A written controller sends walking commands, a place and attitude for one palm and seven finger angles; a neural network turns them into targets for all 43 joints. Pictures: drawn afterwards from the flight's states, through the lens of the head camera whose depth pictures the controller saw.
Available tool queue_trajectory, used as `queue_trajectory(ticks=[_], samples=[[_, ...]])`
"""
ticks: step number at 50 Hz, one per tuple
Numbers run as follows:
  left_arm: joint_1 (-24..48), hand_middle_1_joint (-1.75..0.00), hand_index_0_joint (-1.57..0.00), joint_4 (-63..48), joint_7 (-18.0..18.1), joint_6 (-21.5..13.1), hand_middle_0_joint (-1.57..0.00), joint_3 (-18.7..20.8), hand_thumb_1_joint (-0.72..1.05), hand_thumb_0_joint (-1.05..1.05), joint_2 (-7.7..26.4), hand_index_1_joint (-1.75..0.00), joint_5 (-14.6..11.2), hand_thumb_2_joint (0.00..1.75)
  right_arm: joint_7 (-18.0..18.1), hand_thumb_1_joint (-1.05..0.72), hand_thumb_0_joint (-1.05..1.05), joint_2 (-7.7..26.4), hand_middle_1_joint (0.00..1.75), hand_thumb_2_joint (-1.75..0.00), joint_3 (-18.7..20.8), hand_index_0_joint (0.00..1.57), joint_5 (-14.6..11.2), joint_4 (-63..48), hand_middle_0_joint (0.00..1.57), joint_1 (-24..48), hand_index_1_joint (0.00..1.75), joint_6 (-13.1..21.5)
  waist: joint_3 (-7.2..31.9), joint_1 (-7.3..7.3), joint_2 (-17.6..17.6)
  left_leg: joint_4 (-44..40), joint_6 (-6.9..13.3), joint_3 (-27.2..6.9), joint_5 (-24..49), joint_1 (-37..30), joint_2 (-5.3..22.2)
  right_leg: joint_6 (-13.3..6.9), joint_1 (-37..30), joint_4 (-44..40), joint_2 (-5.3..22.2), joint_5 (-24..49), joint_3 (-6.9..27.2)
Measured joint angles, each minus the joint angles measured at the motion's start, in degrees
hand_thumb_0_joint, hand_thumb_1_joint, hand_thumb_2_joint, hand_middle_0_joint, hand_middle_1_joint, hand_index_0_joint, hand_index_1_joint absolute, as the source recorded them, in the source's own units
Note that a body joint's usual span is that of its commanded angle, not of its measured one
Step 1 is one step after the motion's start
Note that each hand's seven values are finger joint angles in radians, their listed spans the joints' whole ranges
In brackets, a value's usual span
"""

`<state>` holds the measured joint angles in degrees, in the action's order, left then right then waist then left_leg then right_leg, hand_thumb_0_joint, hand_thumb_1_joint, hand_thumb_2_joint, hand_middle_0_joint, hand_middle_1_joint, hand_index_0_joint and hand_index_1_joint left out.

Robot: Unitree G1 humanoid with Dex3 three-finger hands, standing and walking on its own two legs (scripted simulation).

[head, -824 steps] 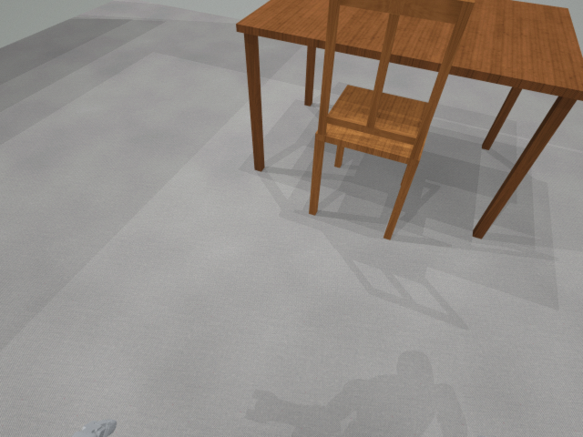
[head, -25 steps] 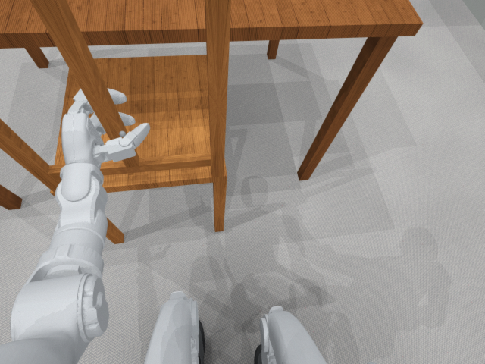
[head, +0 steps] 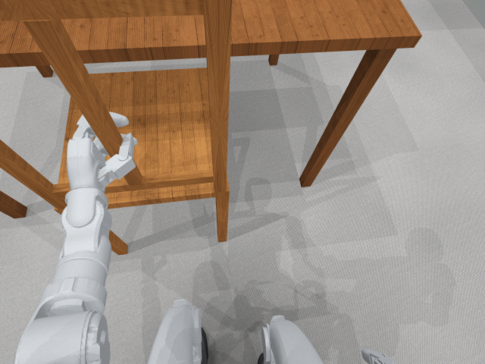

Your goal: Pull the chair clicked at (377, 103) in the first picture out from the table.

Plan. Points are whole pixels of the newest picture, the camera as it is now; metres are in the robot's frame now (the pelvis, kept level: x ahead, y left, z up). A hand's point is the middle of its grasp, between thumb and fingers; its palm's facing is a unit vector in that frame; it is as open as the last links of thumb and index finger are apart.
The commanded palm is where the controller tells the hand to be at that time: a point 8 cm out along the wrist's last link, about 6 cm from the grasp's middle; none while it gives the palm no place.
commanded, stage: hook a spindle and tug to test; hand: left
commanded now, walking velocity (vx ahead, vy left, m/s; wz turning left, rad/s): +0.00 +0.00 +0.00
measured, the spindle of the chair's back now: (104, 127) +0.47 +0.21 +0.07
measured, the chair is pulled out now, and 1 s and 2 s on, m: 0.01 0.14 0.20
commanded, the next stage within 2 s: step backward, pulling the chair out in 0.26 s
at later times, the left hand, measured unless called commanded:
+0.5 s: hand (127, 170) +0.41 +0.17 +0.04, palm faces +0.18 -0.98 -0.12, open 5.8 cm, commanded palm +0.38 +0.22 +0.03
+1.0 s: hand (150, 220) +0.33 +0.13 +0.04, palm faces +0.05 -0.99 -0.14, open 5.5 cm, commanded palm +0.31 +0.18 +0.04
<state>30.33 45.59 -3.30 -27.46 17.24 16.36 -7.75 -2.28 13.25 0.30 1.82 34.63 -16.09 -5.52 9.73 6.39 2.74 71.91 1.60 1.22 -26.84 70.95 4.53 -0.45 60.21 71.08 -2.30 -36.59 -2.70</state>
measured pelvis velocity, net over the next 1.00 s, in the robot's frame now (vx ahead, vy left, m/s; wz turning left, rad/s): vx -0.04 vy -0.01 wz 0.01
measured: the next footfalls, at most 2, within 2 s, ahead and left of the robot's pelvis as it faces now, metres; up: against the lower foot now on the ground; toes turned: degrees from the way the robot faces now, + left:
left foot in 1.68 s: -0.01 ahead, +0.13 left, +0.00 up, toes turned +1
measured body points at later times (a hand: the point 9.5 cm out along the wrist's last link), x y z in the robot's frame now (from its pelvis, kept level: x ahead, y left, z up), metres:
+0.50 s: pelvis +0.01 +0.00 +0.05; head +0.12 +0.00 +0.48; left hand +0.39 +0.22 +0.05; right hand +0.12 -0.24 -0.08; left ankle +0.05 +0.10 -0.62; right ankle -0.03 -0.12 -0.62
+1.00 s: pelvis -0.04 -0.01 +0.10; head +0.05 -0.02 +0.54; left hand +0.32 +0.18 +0.06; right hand +0.05 -0.26 -0.04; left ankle +0.06 +0.10 -0.62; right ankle -0.03 -0.12 -0.62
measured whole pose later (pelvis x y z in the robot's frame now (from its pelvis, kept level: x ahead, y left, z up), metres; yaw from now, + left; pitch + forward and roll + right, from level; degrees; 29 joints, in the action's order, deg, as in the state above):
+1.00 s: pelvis -0.04 -0.01 +0.10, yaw +1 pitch +6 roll -2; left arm 27.6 57.6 4.3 -13.7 4.1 9.2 -5.3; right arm 5.9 13.2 -0.2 -2.1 38.2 -13.2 -3.8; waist -6.3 3.6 4.3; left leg 34.9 1.2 3.4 -8.4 32.4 4.0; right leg -0.5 24.1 35.2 -2.6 -17.0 -1.4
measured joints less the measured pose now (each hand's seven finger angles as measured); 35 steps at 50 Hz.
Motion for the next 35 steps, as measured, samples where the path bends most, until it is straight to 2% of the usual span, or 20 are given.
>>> queue_trajectory(ticks=[12,19,20,22,24,25,28,31,35], samples=[[-7.3,-1.44,-0.39,-6.5,0.6,-0.4,-0.42,-3.5,0.68,0.01,-2.7,-1.45,-0.7,0.76,0.0,-0.91,0.01,0.2,0.3,-0.9,0.4,0.2,-0.3,-0.6,0.2,1.4,0.3,1.2,0.2,-1.67,-0.1,-1.2,-0.2,0.1,-0.5,-2.5,-0.5,-0.1,-2.6,-1.2,0.4,-0.6,0.0],[-6.4,-1.43,-0.4,-5.4,0.7,-1.1,-0.43,-4.3,0.68,0.01,-3.2,-1.45,-0.2,0.77,0.5,-0.91,0.01,0.4,0.3,-0.9,0.4,0.2,-0.2,-0.2,0.2,2.5,0.3,1.8,0.2,-2.37,-0.1,-0.5,-0.5,-0.5,-0.5,-2.1,-0.8,-0.3,-2.3,-0.2,0.6,-1.0,-0.5],[-6.0,-1.42,-0.39,-6.2,1.5,0.5,-0.43,-4.3,0.67,0.01,-3.1,-1.45,0.7,0.78,1.0,-0.91,0.01,0.2,0.3,-0.9,0.4,0.2,-1.0,-0.4,0.2,3.0,0.3,0.9,-1.3,-2.39,-0.3,-0.8,-0.5,-0.4,-0.4,-3.4,-0.9,-0.4,-3.7,-0.4,0.7,-1.0,-0.5],[-5.8,-1.37,-0.39,-7.8,4.5,6.9,-0.42,-5.4,0.66,0.02,-2.7,-1.45,2.3,0.78,2.9,-0.91,0.01,-0.4,0.3,-0.9,0.2,0.2,-2.7,-1.4,0.2,3.7,0.3,-1.3,-5.2,-2.26,-0.2,-4.1,-0.5,-0.2,0.7,-9.1,-1.2,-0.7,-9.1,-3.8,0.9,0.4,-0.3],[-5.9,-1.29,-0.38,-6.5,7.2,12.5,-0.4,-6.8,0.67,0.04,-3.0,-1.45,2.6,0.79,4.4,-0.91,0.01,-0.7,0.3,-0.9,-0.5,0.2,-3.7,-2.2,0.2,3.3,0.3,-2.7,-6.6,-2.33,0.3,-9.6,-0.6,0.4,2.6,-14.9,-1.3,0.0,-14.6,-9.5,0.9,2.7,0.2],[-5.8,-1.25,-0.38,-4.6,8.0,13.8,-0.38,-7.1,0.68,0.05,-3.3,-1.45,2.0,0.79,5.0,-0.91,0.01,-0.8,0.3,-0.9,-1.0,0.2,-4.0,-2.4,0.2,2.9,0.3,-3.1,-6.8,-2.34,0.3,-12.7,-0.4,0.8,3.7,-17.7,-1.3,0.1,-17.1,-12.6,0.9,4.2,0.6],[-5.2,-1.14,-0.41,1.4,8.9,14.6,-0.32,-7.8,0.68,0.07,-4.6,-1.45,1.3,0.77,6.0,-0.91,0.01,-0.9,0.3,-0.9,-2.2,0.2,-4.5,-2.5,0.2,1.6,0.3,-3.7,-7.0,-2.19,-0.2,-21.1,-0.3,1.6,7.0,-24.9,-1.5,0.7,-23.9,-21.3,1.0,8.4,1.2],[-3.5,-1.09,-0.44,6.8,9.0,14.9,-0.3,-9.5,0.68,0.08,-5.5,-1.45,2.5,0.75,6.7,-0.91,0.01,-0.3,0.3,-0.9,-2.2,0.21,-4.3,-1.8,0.21,0.9,0.3,-3.4,-7.6,-2.24,-0.7,-26.9,-0.1,1.6,9.6,-29.9,-1.6,1.2,-28.7,-27.2,0.9,12.1,1.0],[-1.2,-1.11,-0.47,12.2,8.2,15.2,-0.31,-12.4,0.66,0.08,-5.4,-1.45,4.1,0.73,7.6,-0.9,0.01,0.9,0.3,-0.9,-1.0,0.21,-3.9,-0.4,0.21,1.3,0.3,-2.6,-9.2,-2.21,-0.7,-30.7,0.2,2.0,11.7,-33.7,-1.7,1.2,-32.5,-31.6,1.0,14.6,1.1]])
